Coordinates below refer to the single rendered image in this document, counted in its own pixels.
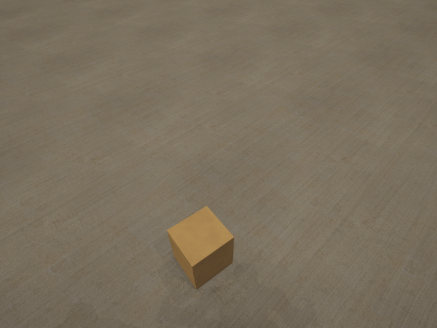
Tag carton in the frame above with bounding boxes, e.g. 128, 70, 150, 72
167, 206, 234, 290

